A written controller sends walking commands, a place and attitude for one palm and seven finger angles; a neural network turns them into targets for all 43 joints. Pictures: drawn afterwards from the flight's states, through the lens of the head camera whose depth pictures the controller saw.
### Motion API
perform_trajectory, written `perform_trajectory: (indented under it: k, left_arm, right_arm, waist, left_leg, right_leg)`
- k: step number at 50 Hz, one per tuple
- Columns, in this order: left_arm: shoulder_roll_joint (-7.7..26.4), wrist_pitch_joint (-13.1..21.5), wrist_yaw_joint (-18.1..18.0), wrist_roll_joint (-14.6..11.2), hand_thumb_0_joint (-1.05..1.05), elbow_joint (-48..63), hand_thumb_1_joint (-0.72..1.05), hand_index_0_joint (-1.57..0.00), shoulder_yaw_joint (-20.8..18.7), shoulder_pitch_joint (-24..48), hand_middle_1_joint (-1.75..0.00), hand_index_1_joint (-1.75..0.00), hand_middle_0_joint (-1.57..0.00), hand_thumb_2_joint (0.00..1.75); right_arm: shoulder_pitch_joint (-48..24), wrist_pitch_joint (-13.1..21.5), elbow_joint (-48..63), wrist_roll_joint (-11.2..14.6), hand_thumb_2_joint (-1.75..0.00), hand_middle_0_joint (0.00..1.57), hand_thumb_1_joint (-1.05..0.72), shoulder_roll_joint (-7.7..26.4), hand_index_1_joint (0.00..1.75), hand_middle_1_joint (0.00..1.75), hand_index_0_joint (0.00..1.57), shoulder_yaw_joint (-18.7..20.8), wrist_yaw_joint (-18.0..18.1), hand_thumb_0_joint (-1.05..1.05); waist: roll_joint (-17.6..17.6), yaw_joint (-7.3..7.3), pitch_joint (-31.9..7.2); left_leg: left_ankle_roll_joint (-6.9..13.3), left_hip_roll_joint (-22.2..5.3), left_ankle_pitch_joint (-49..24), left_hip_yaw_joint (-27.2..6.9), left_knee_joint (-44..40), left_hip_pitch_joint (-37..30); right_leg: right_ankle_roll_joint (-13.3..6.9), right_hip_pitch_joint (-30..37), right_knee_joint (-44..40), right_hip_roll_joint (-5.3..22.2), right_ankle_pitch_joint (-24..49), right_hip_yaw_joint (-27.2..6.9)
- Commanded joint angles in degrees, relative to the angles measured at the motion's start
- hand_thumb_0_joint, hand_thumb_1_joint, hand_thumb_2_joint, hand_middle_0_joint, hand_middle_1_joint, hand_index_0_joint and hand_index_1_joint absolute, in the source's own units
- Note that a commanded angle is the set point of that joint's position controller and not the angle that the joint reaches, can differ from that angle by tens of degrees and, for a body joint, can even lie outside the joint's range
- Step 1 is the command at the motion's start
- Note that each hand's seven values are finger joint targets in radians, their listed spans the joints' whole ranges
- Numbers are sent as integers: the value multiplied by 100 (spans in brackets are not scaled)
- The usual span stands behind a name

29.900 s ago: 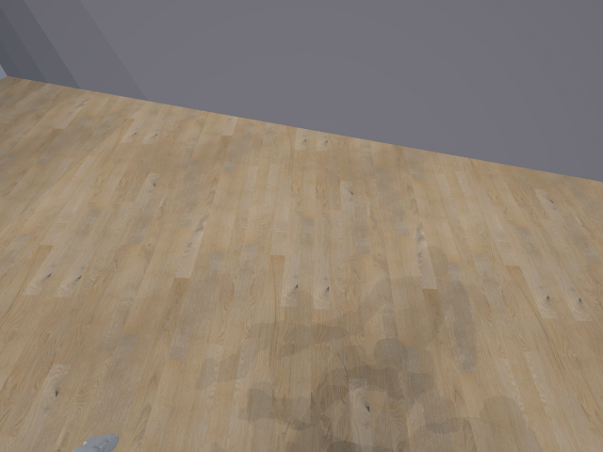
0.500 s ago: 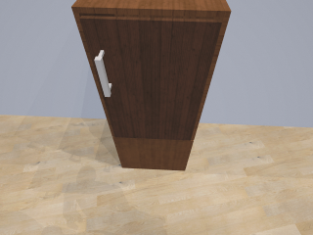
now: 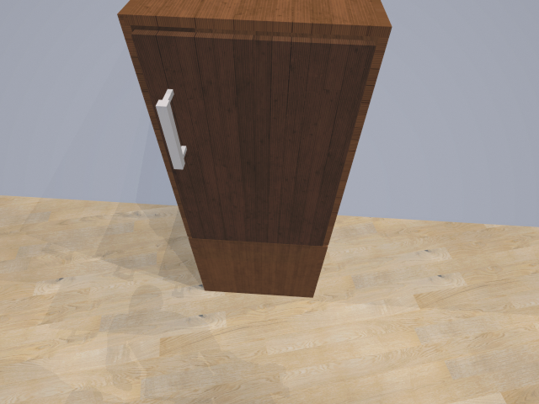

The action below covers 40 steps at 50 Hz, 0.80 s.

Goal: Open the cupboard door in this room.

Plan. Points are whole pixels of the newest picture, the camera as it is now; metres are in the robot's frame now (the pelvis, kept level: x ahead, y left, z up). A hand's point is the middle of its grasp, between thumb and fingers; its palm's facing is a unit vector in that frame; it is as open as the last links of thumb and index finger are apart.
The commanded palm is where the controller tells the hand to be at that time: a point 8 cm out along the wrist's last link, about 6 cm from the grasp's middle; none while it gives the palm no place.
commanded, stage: look again from close up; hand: left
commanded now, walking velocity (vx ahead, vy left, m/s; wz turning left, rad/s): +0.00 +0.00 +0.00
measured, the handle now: (174, 131) +0.57 +0.23 +0.07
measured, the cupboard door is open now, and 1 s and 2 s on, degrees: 0 0 0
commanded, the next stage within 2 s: come to a stop and stand still in 0.44 s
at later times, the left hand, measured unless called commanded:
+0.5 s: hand out of the picture +0.04 +0.21 -0.17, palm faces +0.02 -0.97 -0.26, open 7.4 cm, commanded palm none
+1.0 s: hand out of the picture -0.03 +0.19 -0.17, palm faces +0.02 -0.98 -0.20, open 7.4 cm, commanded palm none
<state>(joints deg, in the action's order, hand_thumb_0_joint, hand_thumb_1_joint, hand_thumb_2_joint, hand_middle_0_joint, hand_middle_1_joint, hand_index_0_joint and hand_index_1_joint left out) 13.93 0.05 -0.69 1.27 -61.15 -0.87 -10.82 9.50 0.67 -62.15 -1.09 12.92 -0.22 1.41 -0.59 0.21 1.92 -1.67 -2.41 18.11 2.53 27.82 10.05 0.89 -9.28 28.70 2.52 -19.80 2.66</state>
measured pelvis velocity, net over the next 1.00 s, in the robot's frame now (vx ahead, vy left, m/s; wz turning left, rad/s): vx -0.04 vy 0.01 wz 0.01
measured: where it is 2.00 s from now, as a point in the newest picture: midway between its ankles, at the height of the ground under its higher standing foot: outside the picture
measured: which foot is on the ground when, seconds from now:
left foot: down 0.00-1.00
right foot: down 0.00-1.00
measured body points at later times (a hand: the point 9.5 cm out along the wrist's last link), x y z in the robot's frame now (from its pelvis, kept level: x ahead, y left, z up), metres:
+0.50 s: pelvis +0.00 -0.01 +0.00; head +0.01 +0.00 +0.45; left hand +0.04 +0.26 -0.15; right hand +0.05 -0.26 -0.15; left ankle -0.04 +0.14 -0.74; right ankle -0.05 -0.12 -0.74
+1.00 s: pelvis -0.04 +0.01 +0.00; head -0.04 +0.01 +0.45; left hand -0.03 +0.24 -0.16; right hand -0.02 -0.22 -0.16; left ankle -0.04 +0.14 -0.74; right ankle -0.05 -0.12 -0.74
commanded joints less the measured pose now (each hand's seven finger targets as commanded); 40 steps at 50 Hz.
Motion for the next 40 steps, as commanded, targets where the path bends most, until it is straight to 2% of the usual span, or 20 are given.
perform_trajectory:
  k: [1,4,7,10,18,26,28,29,30,31,32,33,34,36,37,39,40]
  left_arm:
    - [924,123,-73,-31,0,292,90,-20,-168,-111,-30,-30,-20,90]
    - [937,133,-73,-37,0,274,90,-20,-170,-119,-30,-30,-20,90]
    - [937,129,-75,-38,0,270,90,-20,-174,-94,-30,-30,-20,90]
    - [923,131,-67,-31,0,266,90,-20,-166,-119,-30,-30,-20,90]
    - [945,147,-70,-45,0,207,90,-20,-177,-126,-30,-30,-20,90]
    - [904,126,-52,-44,0,158,90,-20,-155,-75,-30,-30,-20,90]
    - [908,138,-49,-45,0,147,90,-20,-162,-102,-30,-30,-20,90]
    - [441,221,-329,-28,0,-70,90,-20,-56,-785,-30,-30,-20,90]
    - [716,289,-286,-21,0,22,90,-20,-83,-675,-30,-30,-20,90]
    - [682,276,-254,-13,0,166,90,-20,-65,-650,-30,-30,-20,90]
    - [559,264,-252,-38,0,201,90,-20,-56,-636,-30,-30,-20,90]
    - [542,242,-245,-58,0,244,90,-20,-58,-674,-30,-30,-20,90]
    - [504,220,-240,-60,0,266,90,-20,-58,-666,-30,-30,-20,90]
    - [447,131,-219,-22,0,332,90,-20,-54,-613,-30,-30,-20,90]
    - [422,99,-206,-23,0,341,90,-20,-41,-602,-30,-30,-20,90]
    - [401,60,-169,-29,0,376,90,-20,-35,-572,-30,-30,-20,90]
    - [384,45,-155,-21,0,362,90,-20,-32,-566,-30,-30,-20,90]
  right_arm:
    - [99,103,268,16,-90,20,-90,847,30,30,20,166,33,0]
    - [88,106,254,17,-90,20,-90,868,30,30,20,168,35,0]
    - [82,100,222,19,-90,20,-90,855,30,30,20,165,37,0]
    - [82,96,208,23,-90,20,-90,822,30,30,20,163,34,0]
    - [76,113,157,21,-90,20,-90,871,30,30,20,163,43,0]
    - [87,109,96,22,-90,20,-90,849,30,30,20,140,35,0]
    - [109,120,85,19,-90,20,-90,833,30,30,20,139,31,0]
    - [-27,95,425,80,-90,20,-90,659,30,30,20,178,-16,0]
    - [116,46,602,57,-90,20,-90,392,30,30,20,103,-71,0]
    - [601,90,566,10,-90,20,-90,315,30,30,20,130,-73,0]
    - [707,114,536,-3,-90,20,-90,454,30,30,20,157,-42,0]
    - [686,94,571,21,-90,20,-90,539,30,30,20,180,-18,0]
    - [653,76,604,29,-90,20,-90,563,30,30,20,188,-7,0]
    - [622,58,648,11,-90,20,-90,542,30,30,20,184,-3,0]
    - [561,43,667,15,-90,20,-90,526,30,30,20,175,5,0]
    - [492,13,701,19,-90,20,-90,470,30,30,20,168,-5,0]
    - [523,6,673,11,-90,20,-90,408,30,30,20,165,-17,0]
  waist:
    - [2,27,-306]
    - [-22,30,-406]
    - [48,28,-342]
    - [-89,35,-294]
    - [-5,44,-388]
    - [73,47,-134]
    - [47,52,-199]
    - [253,99,84]
    - [278,-86,-61]
    - [177,-191,-735]
    - [101,-134,-1121]
    - [-43,-89,-1158]
    - [-135,-72,-1008]
    - [106,-46,-464]
    - [80,-30,-211]
    - [14,-26,136]
    - [110,-26,285]
  left_leg:
    - [287,-395,-2079,-261,-276,-132]
    - [276,-402,-2209,-260,-273,-199]
    - [274,-409,-2217,-266,-312,-197]
    - [268,-407,-2057,-274,-358,-197]
    - [258,-422,-2256,-291,-383,-248]
    - [257,-418,-1869,-348,-567,-119]
    - [256,-418,-1918,-350,-563,-132]
    - [69,-368,-1943,28,694,219]
    - [63,-297,-1468,-23,520,366]
    - [159,-276,-1710,-32,252,156]
    - [210,-352,-2500,-131,389,-28]
    - [234,-409,-2888,-190,426,-117]
    - [244,-429,-2960,-217,418,-95]
    - [272,-448,-2913,-268,290,56]
    - [293,-443,-2640,-299,205,169]
    - [307,-371,-1600,-347,-29,426]
    - [330,-346,-1187,-378,-168,521]
  right_leg:
    - [-241,123,-369,483,2310,-303]
    - [-240,192,-370,499,2473,-292]
    - [-238,181,-397,490,2436,-270]
    - [-232,155,-468,481,2321,-277]
    - [-238,259,-490,514,2506,-258]
    - [-218,111,-656,470,1893,-270]
    - [-219,161,-674,490,1923,-262]
    - [-66,-86,-679,776,3811,-771]
    - [-257,141,-442,1005,4602,-591]
    - [-334,501,98,813,4801,-371]
    - [-302,676,322,646,4449,-175]
    - [-287,605,312,557,3980,-149]
    - [-279,466,256,523,3594,-116]
    - [-255,68,235,407,2501,-46]
    - [-237,-100,135,368,2036,-66]
    - [-222,-347,-95,339,1151,-136]
    - [-214,-416,-188,314,751,-136]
